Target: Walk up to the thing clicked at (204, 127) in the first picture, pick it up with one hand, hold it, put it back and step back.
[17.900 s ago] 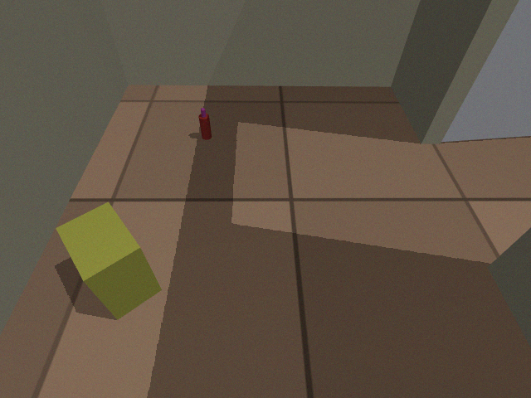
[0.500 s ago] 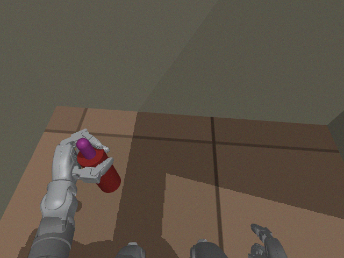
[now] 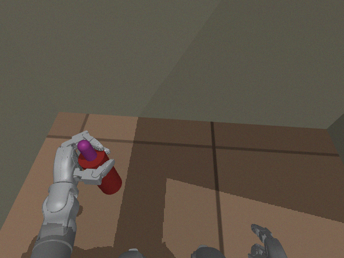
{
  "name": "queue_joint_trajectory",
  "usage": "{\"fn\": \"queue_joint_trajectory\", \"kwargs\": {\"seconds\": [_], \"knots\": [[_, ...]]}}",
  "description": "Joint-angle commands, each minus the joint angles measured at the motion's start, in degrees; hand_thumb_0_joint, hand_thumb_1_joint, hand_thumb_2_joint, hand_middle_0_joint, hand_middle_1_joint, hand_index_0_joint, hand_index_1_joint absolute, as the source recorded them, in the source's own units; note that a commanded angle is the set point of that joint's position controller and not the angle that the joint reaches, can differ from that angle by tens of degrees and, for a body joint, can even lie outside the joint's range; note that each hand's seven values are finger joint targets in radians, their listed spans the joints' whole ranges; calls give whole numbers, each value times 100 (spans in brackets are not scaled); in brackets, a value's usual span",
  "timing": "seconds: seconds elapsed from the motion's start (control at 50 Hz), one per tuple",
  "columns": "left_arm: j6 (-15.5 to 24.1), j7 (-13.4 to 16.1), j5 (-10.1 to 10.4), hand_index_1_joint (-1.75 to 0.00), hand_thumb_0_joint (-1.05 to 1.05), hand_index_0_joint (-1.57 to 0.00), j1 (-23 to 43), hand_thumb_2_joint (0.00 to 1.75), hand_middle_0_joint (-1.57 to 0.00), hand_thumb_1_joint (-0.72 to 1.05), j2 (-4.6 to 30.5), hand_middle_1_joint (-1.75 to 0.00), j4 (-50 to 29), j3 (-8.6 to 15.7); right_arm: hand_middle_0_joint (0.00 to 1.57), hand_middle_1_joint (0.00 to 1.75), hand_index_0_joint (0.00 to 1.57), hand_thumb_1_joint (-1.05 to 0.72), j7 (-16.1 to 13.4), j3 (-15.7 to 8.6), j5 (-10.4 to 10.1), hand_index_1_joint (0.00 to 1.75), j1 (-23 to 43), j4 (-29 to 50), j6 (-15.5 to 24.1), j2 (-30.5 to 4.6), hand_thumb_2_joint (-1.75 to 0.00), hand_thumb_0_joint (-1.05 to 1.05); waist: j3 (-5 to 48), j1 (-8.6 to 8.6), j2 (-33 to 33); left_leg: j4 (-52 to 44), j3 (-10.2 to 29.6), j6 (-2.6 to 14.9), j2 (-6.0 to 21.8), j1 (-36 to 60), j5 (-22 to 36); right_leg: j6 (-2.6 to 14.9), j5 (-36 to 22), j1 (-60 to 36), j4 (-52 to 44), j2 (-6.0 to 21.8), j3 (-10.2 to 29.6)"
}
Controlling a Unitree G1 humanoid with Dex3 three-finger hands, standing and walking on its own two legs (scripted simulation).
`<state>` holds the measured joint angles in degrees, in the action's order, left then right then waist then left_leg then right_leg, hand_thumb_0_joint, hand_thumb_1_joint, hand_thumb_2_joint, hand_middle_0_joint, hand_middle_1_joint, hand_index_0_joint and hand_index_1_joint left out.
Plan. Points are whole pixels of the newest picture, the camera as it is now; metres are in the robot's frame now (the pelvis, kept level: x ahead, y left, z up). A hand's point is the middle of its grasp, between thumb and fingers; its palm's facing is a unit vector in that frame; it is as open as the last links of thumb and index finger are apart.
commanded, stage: hold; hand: left
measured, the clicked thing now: (98, 166) +0.33 +0.17 -0.01
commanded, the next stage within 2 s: none
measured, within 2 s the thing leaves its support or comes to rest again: neither
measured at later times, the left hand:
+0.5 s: hand (92, 163) +0.32 +0.17 +0.04, palm faces +0.06 -1.00 -0.02, open 6.8 cm
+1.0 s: hand (91, 161) +0.32 +0.17 +0.05, palm faces +0.07 -1.00 -0.03, open 6.8 cm
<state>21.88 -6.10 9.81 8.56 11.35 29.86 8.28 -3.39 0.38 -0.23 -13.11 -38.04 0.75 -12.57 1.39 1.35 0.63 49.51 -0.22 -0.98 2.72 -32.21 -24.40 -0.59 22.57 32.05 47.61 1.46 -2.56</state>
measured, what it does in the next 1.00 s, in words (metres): stands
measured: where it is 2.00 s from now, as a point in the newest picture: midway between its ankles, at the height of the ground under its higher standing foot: outside the picture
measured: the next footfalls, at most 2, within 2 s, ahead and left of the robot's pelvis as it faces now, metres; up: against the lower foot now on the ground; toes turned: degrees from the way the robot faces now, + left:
none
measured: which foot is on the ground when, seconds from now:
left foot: down 0.00-1.00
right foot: down 0.00-1.00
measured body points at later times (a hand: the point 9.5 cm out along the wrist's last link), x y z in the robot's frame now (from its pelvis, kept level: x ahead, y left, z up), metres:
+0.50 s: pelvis +0.00 +0.00 +0.01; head +0.04 +0.01 +0.45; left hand +0.31 +0.23 +0.04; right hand +0.13 -0.24 -0.10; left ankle +0.01 +0.13 -0.70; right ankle +0.01 -0.13 -0.70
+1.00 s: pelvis -0.01 +0.01 +0.01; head +0.03 +0.01 +0.46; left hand +0.31 +0.23 +0.05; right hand +0.12 -0.24 -0.10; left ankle +0.01 +0.13 -0.70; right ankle +0.01 -0.13 -0.70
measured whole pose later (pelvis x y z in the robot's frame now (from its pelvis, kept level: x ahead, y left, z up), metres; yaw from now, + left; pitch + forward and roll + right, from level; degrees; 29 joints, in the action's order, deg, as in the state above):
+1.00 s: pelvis -0.01 +0.01 +0.01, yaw +0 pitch +4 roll -1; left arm 20.7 -4.1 9.2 7.1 11.1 27.5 6.8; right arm -2.6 0.2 -0.5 -13.6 -39.4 2.1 -12.3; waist 0.4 1.1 0.6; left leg 46.4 -0.5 -0.5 2.3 -28.1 -22.7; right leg -1.0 20.6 27.7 44.1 1.7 -2.3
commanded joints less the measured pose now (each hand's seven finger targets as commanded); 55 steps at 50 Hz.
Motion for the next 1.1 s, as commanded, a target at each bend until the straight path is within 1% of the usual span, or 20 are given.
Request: {"fn": "queue_joint_trajectory", "kwargs": {"seconds": [0.0,0.1,0.22,0.26,0.3,0.32,0.36,0.46,0.48,0.52,0.56,0.64,0.76,0.78,0.84,0.9,0.94,0.98,1.0,1.08], "knots": [[607,41,176,-138,0,-125,2001,124,-124,35,868,-138,-1799,411,20,30,20,-90,-83,-284,25,30,100,664,246,-787,-90,0,1959,-11,171,-729,23,68,-215,929,1686,128,-1741,-983,-615,-175,40],[604,80,179,-140,0,-128,2078,124,-127,37,966,-140,-2143,435,20,30,20,-91,-93,-267,13,30,112,669,241,-756,-90,0,1955,-16,212,-806,-25,95,-240,952,1556,95,-1708,-1171,-739,-144,77],[572,50,166,-140,0,-128,1705,124,-127,37,881,-140,-1700,464,20,30,20,-90,-81,-277,3,30,188,666,257,-767,-90,0,1658,-23,107,-899,-16,95,-238,950,1476,104,-1583,-1083,-815,-162,45],[594,13,187,-140,0,-128,1852,125,-127,37,757,-140,-1882,313,20,30,20,-90,-52,-283,10,30,175,673,294,-768,-90,0,1793,3,199,-902,10,68,-212,1066,1641,128,-1699,-1079,-751,-179,30],[607,11,222,-140,0,-128,1894,124,-127,36,887,-140,-1971,444,20,30,20,-90,-64,-297,-8,30,129,647,281,-802,-90,0,1825,-12,158,-908,20,73,-215,1099,1680,127,-1725,-1141,-755,-173,17],[583,-1,181,-139,0,-128,1752,123,-127,36,746,-140,-1864,248,20,30,20,-91,-63,-277,-1,30,123,635,281,-773,-90,0,1771,5,155,-903,16,78,-216,1094,1692,125,-1740,-1136,-764,-170,21],[616,22,197,-140,0,-129,2031,124,-128,37,889,-140,-2115,384,20,30,20,-90,-39,-299,4,30,145,633,318,-783,-90,0,1880,-15,212,-911,21,68,-207,1129,1690,130,-1743,-1155,-757,-175,28],[587,51,159,-140,0,-128,2043,123,-127,35,773,-140,-1992,219,20,30,20,-90,-32,-278,12,30,133,620,323,-777,-90,0,1814,40,258,-956,44,47,-198,1206,1639,144,-1631,-1071,-784,-183,2],[593,70,184,-140,0,-130,2110,123,-128,36,928,-140,-2092,404,20,30,20,-90,-38,-287,-1,30,150,629,334,-801,-90,0,1756,-6,314,-985,39,47,-206,1166,1591,142,-1601,-1087,-811,-179,3],[504,75,165,-140,0,-129,1758,123,-128,36,685,-140,-1798,229,20,30,20,-91,-42,-251,4,30,141,629,327,-741,-90,0,1704,17,19,-979,32,81,-212,1064,1512,119,-1586,-1162,-866,-176,2],[573,124,201,-140,0,-129,2175,123,-128,35,960,-140,-2157,461,20,30,20,-90,-45,-266,-3,30,177,590,339,-759,-90,0,1688,-39,123,-1027,13,92,-229,1015,1377,104,-1495,-1211,-900,-145,36],[523,104,161,-140,0,-129,1694,125,-128,39,618,-141,-1649,210,20,30,20,-90,-17,-270,19,30,159,570,344,-735,-90,0,1615,17,31,-998,-3,88,-222,999,1373,107,-1488,-1139,-888,-166,16],[607,140,147,-141,0,-131,2013,124,-129,39,954,-141,-2252,399,20,30,20,-90,-3,-301,-17,30,181,601,366,-756,-90,0,1762,-73,291,-1052,16,62,-219,1148,1402,128,-1467,-1154,-878,-169,10],[571,146,134,-141,0,-130,1911,124,-129,37,761,-141,-2105,202,20,30,20,-91,-12,-282,-8,30,133,574,359,-739,-90,0,1841,1,176,-1021,10,73,-221,1181,1444,117,-1519,-1221,-888,-160,15],[549,221,145,-140,0,-130,1960,124,-128,38,734,-141,-1997,241,20,30,20,-91,-2,-276,-15,30,160,558,396,-746,-90,0,1549,15,163,-1073,24,66,-212,1089,1341,126,-1428,-1080,-894,-173,2],[538,238,123,-140,0,-129,2011,123,-128,36,734,-140,-2084,190,20,30,20,-91,-4,-291,9,30,90,541,410,-776,-90,0,1813,16,209,-1008,50,49,-193,1251,1690,136,-1689,-1140,-835,-180,-16],[561,261,119,-139,0,-128,2198,123,-127,36,972,-139,-2297,384,20,30,20,-91,-3,-302,-7,30,95,550,413,-781,-90,0,1760,-30,206,-1039,27,76,-218,1149,1527,122,-1611,-1223,-889,-151,11],[510,254,94,-140,0,-130,1867,123,-128,37,699,-141,-1754,210,20,30,20,-91,12,-271,-3,30,119,542,418,-742,-90,0,1522,9,182,-1086,28,63,-210,1082,1376,134,-1443,-1078,-899,-172,-4],[555,264,123,-140,0,-129,2066,123,-128,37,871,-140,-2015,384,20,30,20,-91,12,-291,5,30,117,503,416,-765,-90,0,1635,-28,222,-1080,35,64,-202,1129,1382,132,-1439,-1100,-892,-169,-2],[570,222,101,-139,0,-129,1987,123,-127,38,818,-140,-1776,309,20,30,20,-91,35,-310,15,30,100,466,425,-783,-90,0,1635,-11,220,-1018,38,55,-198,1131,1550,137,-1575,-1057,-838,-174,-4]]}}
